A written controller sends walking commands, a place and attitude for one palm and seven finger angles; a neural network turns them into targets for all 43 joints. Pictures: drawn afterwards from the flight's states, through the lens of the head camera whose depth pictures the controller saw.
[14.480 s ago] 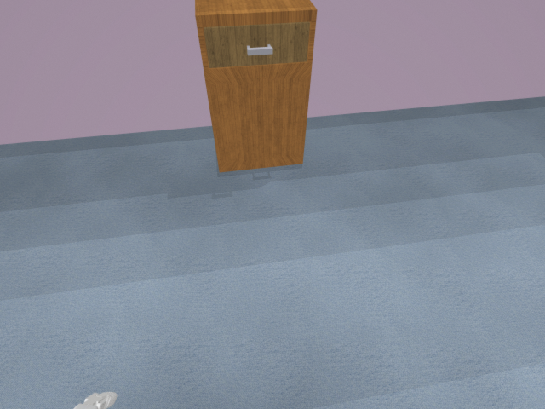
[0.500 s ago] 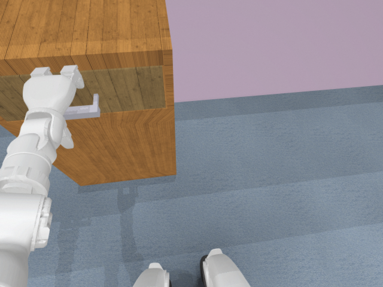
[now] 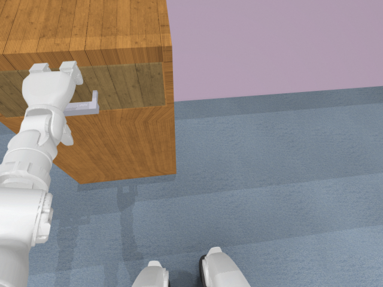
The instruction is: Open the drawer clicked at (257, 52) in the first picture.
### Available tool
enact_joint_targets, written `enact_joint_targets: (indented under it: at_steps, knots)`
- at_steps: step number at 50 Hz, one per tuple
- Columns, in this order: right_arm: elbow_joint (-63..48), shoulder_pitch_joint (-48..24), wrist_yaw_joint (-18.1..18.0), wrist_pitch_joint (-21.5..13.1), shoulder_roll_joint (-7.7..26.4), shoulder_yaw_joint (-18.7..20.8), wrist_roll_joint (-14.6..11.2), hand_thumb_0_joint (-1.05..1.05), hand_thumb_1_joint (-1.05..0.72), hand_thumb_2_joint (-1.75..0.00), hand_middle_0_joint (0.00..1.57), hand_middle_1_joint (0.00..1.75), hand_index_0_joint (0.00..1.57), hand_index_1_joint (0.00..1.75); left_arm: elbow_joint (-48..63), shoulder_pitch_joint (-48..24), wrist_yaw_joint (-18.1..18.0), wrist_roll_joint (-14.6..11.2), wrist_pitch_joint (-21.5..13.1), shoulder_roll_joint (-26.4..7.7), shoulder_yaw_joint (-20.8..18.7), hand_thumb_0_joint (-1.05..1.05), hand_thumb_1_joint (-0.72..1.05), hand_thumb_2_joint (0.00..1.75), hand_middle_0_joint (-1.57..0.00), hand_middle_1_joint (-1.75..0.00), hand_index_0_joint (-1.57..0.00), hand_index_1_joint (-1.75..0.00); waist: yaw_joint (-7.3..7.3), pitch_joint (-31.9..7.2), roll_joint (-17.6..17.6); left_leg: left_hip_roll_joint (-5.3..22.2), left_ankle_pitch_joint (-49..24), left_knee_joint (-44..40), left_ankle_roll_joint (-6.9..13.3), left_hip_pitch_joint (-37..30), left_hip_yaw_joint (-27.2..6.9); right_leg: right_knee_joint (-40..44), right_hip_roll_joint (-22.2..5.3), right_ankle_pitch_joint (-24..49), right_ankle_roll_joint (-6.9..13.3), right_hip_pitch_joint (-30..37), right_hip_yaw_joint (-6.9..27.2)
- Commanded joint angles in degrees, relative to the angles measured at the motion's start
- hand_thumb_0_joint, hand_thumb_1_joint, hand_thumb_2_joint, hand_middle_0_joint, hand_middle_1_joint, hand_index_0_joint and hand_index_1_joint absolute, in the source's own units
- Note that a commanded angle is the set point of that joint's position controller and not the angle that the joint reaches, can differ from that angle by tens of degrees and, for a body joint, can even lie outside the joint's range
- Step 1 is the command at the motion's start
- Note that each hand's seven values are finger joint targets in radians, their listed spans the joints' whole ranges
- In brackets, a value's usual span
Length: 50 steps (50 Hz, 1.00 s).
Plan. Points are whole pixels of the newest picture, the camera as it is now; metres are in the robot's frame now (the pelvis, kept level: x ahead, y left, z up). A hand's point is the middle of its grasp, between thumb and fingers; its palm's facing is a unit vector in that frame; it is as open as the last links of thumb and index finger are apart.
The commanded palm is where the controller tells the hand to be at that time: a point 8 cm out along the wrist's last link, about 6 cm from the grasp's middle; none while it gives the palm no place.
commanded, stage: lower the fingers behind the handle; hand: left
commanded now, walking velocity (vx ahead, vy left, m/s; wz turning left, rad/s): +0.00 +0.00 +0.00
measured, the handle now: (76, 102) +0.55 +0.25 -0.03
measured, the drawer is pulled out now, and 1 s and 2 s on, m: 0.00 0.00 0.00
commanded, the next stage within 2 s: close the thumb around the handle in 1.26 s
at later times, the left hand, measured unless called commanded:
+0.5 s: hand (64, 116) +0.49 +0.26 +0.00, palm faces -0.12 +0.06 -0.99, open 13.9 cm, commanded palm +0.50 +0.26 +0.02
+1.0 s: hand (65, 124) +0.50 +0.28 -0.05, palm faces -0.03 +0.01 -1.00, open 13.6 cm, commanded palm +0.51 +0.25 -0.01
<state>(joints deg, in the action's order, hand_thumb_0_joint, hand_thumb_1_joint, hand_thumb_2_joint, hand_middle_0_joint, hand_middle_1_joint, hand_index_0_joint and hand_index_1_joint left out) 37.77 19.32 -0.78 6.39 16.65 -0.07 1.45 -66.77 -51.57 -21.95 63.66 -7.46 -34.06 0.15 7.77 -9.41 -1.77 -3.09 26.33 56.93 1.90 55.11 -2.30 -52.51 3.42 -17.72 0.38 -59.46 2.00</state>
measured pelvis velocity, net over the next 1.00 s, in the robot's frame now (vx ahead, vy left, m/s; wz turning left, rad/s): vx -0.02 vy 0.00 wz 0.02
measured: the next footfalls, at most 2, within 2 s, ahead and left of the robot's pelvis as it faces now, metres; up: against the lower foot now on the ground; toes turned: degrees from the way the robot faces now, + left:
none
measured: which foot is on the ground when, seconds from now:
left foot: down 0.00-1.00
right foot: down 0.00-1.00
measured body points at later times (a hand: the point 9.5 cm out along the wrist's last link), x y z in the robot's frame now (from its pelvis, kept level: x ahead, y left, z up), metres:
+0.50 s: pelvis -0.03 -0.01 -0.03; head +0.11 +0.00 +0.39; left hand +0.49 +0.25 +0.05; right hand -0.01 -0.29 -0.15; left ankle -0.01 +0.10 -0.67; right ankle +0.06 -0.11 -0.67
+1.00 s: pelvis -0.02 +0.00 -0.06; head +0.15 +0.03 +0.36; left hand +0.50 +0.27 +0.00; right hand +0.00 -0.26 -0.18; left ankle -0.01 +0.10 -0.67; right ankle +0.06 -0.11 -0.67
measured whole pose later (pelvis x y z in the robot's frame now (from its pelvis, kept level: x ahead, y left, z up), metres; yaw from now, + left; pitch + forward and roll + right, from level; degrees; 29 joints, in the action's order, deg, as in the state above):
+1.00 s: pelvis -0.02 +0.00 -0.06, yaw +1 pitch +32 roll -3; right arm 39.9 18.5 -0.6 3.2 14.8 -1.1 2.3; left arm -66.3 -56.2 -22.1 64.5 -8.2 -37.0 1.0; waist 8.3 -11.1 -2.4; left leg -4.1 31.3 74.1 1.6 74.3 -4.8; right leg -67.2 2.6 -22.2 0.3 -77.1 -1.7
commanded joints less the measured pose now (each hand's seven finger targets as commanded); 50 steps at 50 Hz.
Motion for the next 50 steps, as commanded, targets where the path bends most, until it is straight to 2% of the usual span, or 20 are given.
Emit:
enact_joint_targets:
  at_steps: [1, 3, 6, 7, 10, 15, 23, 25, 26, 28, 29, 32, 34, 37, 40, 41, 43, 44, 47, 50]
  knots:
    - [-2.4, 8.6, -0.9, -0.9, 9.5, 3.6, -0.2, 0.00, -0.90, -0.90, 0.20, 0.30, 0.20, 0.30, 3.0, -20.0, 0.0, 0.2, 3.3, -13.5, -1.9, 0.00, -0.50, 0.30, -0.30, -1.20, -0.30, -1.20, 2.40, -19.4, -0.4, 1.4, -9.5, -6.6, 1.3, -5.9, 1.8, 5.7, -1.2, 2.4, 2.0, 16.1, -1.7]
    - [-2.4, 8.5, -1.1, -0.9, 10.0, 3.3, -0.5, 0.00, -0.90, -0.90, 0.20, 0.30, 0.20, 0.30, 1.0, -19.9, 0.0, 0.5, 4.3, -15.5, -2.5, 0.00, -0.50, 0.30, -0.30, -1.20, -0.30, -1.20, 2.54, -18.5, 1.0, 1.2, -7.0, -6.0, 1.5, -3.4, 2.1, 5.7, -1.2, 0.4, 1.6, 15.8, -1.3]
    - [-2.7, 8.5, -1.2, -1.1, 10.0, 3.2, -0.4, 0.00, -0.90, -0.90, 0.20, 0.30, 0.20, 0.30, 0.8, -20.6, 0.5, 0.7, 5.2, -15.9, -2.3, 0.00, -0.50, 0.30, -0.30, -1.20, -0.30, -1.20, 2.69, -19.7, 0.6, 1.1, -7.0, -5.2, 1.6, -2.5, 2.3, 5.0, -1.3, 0.7, 1.7, 15.8, -1.2]
    - [-2.6, 8.8, -1.3, -1.1, 9.9, 3.0, -0.7, 0.00, -0.90, -0.90, 0.20, 0.30, 0.20, 0.30, -0.7, -20.8, 0.8, 0.8, 5.7, -14.5, -0.7, 0.00, -0.50, 0.30, -0.30, -1.20, -0.30, -1.20, 3.48, -19.2, 0.7, 0.9, -6.1, -4.9, 1.6, -1.9, 2.4, 4.9, -1.2, -0.2, 1.5, 15.0, -1.2]
    - [-3.0, 8.2, -1.6, -1.2, 10.2, 2.5, -1.0, 0.00, -0.90, -0.90, 0.20, 0.30, 0.20, 0.30, -2.6, -21.5, 1.5, 0.9, 6.8, -16.1, -0.7, 0.00, -0.50, 0.30, -0.30, -1.20, -0.30, -1.20, 3.96, -17.0, 2.0, 0.8, -2.3, -4.1, 1.8, 1.1, 2.6, 5.0, -1.4, -3.9, 1.3, 13.6, -1.0]
    - [-3.9, 8.0, -2.1, -1.7, 10.2, 1.8, -1.3, 0.00, -0.90, -0.90, 0.20, 0.30, 0.20, 0.30, -3.9, -22.4, 3.0, 1.3, 7.4, -16.8, 0.0, 0.00, -0.50, 0.30, -0.30, -1.20, -0.30, -1.20, 4.14, -18.2, 0.7, 0.7, 0.0, -2.6, 1.8, 3.5, 2.9, 3.6, -1.5, -6.2, 1.3, 12.3, -0.9]
    - [-5.4, 7.4, -3.1, -2.9, 10.4, 0.9, -2.1, 0.00, -0.90, -0.90, 0.20, 0.30, 0.20, 0.30, -4.7, -21.8, 5.9, 0.6, 6.3, -17.8, 0.6, 0.00, -0.50, 0.30, -0.30, -1.20, -0.30, -1.20, 4.24, -17.1, 1.4, 0.3, 6.0, -0.3, 1.9, 8.0, 2.8, 2.2, -1.6, -13.0, 1.3, 9.1, -0.5]
    - [-5.5, 7.7, -3.5, -4.0, 10.3, 1.1, -1.8, 0.00, -0.90, -0.90, 0.20, 0.30, 0.20, 0.30, -1.4, -24.7, 6.8, 0.0, 4.0, -17.9, 0.5, 0.00, -0.50, 0.30, -0.30, -1.20, -0.30, -1.20, 5.11, -17.0, 1.0, 0.8, 7.5, 1.0, 2.2, 9.6, 2.5, 1.1, -1.6, -13.9, 1.3, 7.1, -0.4]
    - [-5.4, 7.6, -3.7, -4.4, 10.0, 1.3, -1.6, 0.00, -0.90, -0.90, 0.20, 0.30, 0.20, 0.30, 1.9, -26.7, 7.3, -0.4, 1.9, -18.9, -0.4, 0.00, -0.50, 0.30, -0.30, -1.20, -0.30, -1.20, 5.32, -17.8, 0.4, 1.1, 7.7, 1.9, 2.3, 10.2, 2.2, 0.0, -1.6, -13.5, 1.4, 6.4, -0.3]
    - [-5.3, 8.4, -4.1, -5.5, 9.8, 1.8, -1.0, 0.00, -0.90, -0.90, 0.20, 0.30, 0.20, 0.30, 10.8, -31.0, 7.3, -0.2, -3.2, -23.4, -3.7, 0.00, -0.50, 0.30, -0.30, -1.20, -0.30, -1.20, 4.14, -25.6, -4.0, 1.1, 5.9, 3.5, 2.4, 9.0, 1.5, -2.9, -1.6, -11.4, 1.6, 7.8, 0.1]
    - [-4.6, 8.7, -3.9, -5.5, 9.7, 1.8, -0.8, 0.00, -0.90, -0.90, 0.20, 0.30, 0.20, 0.30, 8.4, -28.6, 6.9, -0.3, -3.3, -22.7, -3.4, 0.00, -0.50, 0.30, -0.30, -1.20, -0.30, -1.20, 3.98, -27.3, -4.2, 0.9, 4.9, 4.1, 2.4, 8.8, 1.4, -3.8, -1.4, -10.6, 1.7, 7.6, -0.2]
    - [-4.0, 9.7, -3.5, -6.1, 9.5, 1.9, -1.1, 0.00, -0.90, -0.90, 0.20, 0.30, 0.20, 0.30, 2.8, -22.1, 7.2, -1.5, -2.8, -14.9, 0.0, 0.00, -0.50, 0.30, -0.30, -1.20, -0.30, -1.20, 4.69, -21.8, -0.8, 1.3, 4.9, 4.0, 2.0, 9.6, 0.5, -4.1, -1.5, -10.6, 1.6, 3.2, -1.6]
    - [-3.3, 10.4, -3.3, -5.9, 9.9, 2.2, -0.8, 0.00, -0.90, -0.90, 0.20, 0.30, 0.20, 0.30, 5.3, -24.0, 6.3, -1.6, -2.9, -16.9, -1.7, 0.00, -0.50, 0.30, -0.30, -1.20, -0.30, -1.20, 4.40, -24.6, -2.3, 1.5, 3.5, 5.0, 2.0, 9.3, 0.4, -5.2, -1.3, -9.2, 1.7, 2.4, -1.7]
    - [-2.1, 11.6, -2.8, -6.0, 9.8, 2.8, -0.4, 0.00, -0.90, -0.90, 0.20, 0.30, 0.20, 0.30, 9.8, -29.3, 5.1, -0.9, -3.5, -16.1, -0.9, 0.00, -0.50, 0.30, -0.30, -1.20, -0.30, -1.20, 5.22, -29.3, -5.3, 1.7, 0.9, 6.1, 1.7, 6.3, -0.6, -6.5, -1.2, -7.0, 1.8, 1.0, -1.9]
    - [-0.7, 12.4, -2.2, -5.7, 9.9, 3.7, 0.6, 0.00, -0.90, -0.90, 0.20, 0.30, 0.20, 0.30, 15.8, -32.4, 2.4, -0.1, -5.2, -20.4, -5.5, 0.00, -0.50, 0.30, -0.30, -1.20, -0.30, -1.20, 4.09, -37.1, -10.2, 1.9, -7.7, 7.1, 0.4, -1.4, -2.3, -8.4, -0.8, -2.4, 2.3, 0.3, -2.8]
    - [0.0, 12.5, -1.7, -5.3, 9.9, 3.7, 0.8, 0.00, -0.90, -0.90, 0.20, 0.30, 0.20, 0.30, 13.2, -30.6, 1.5, 0.8, -4.0, -19.3, -4.9, 0.00, -0.50, 0.30, -0.30, -1.20, -0.30, -1.20, 3.96, -36.5, -10.9, 2.0, -9.8, 7.4, 0.0, -2.3, -2.4, -8.6, -0.7, -1.7, 2.4, -0.9, -3.1]
    - [0.7, 12.5, -1.4, -4.7, 9.5, 3.6, 0.6, 0.00, -0.90, -0.90, 0.20, 0.30, 0.20, 0.30, 8.7, -28.3, 0.4, 0.7, -1.8, -13.9, -1.7, 0.00, -0.50, 0.30, -0.30, -1.20, -0.30, -1.20, 5.50, -29.9, -7.7, 2.3, -9.2, 7.1, 0.0, -1.0, -2.7, -7.7, -0.6, -2.1, 2.2, -3.5, -3.9]
    - [0.9, 12.6, -1.3, -4.4, 9.8, 3.4, 0.7, 0.00, -0.90, -0.90, 0.20, 0.30, 0.20, 0.30, 8.6, -29.2, -0.1, 0.7, -1.0, -15.4, -2.7, 0.00, -0.50, 0.30, -0.30, -1.20, -0.30, -1.20, 5.38, -28.8, -6.7, 2.5, -8.1, 6.5, 0.0, -0.3, -3.0, -7.6, -0.6, -2.6, 2.1, -3.4, -4.1]
    - [1.1, 12.7, -0.8, -3.7, 9.7, 3.5, 0.7, 0.00, -0.90, -0.90, 0.20, 0.30, 0.20, 0.30, 9.3, -32.9, -1.3, 1.0, 1.6, -15.4, -1.9, 0.00, -0.50, 0.30, -0.30, -1.20, -0.30, -1.20, 5.94, -30.3, -10.2, 2.2, -10.7, 5.8, -0.4, -3.4, -2.7, -6.9, -0.7, -0.9, 2.2, -2.8, -4.3]
    - [0.8, 12.1, -0.6, -2.8, 9.6, 3.3, 0.7, 0.00, -0.90, -0.90, 0.20, 0.30, 0.20, 0.30, 7.5, -31.2, -1.0, 0.7, 3.4, -15.3, -2.1, 0.00, -0.50, 0.30, -0.30, -1.20, -0.30, -1.20, 5.54, -28.8, -8.9, 2.0, -11.8, 5.0, -0.4, -3.9, -2.5, -6.0, -0.6, 0.0, 2.3, -0.9, -4.6]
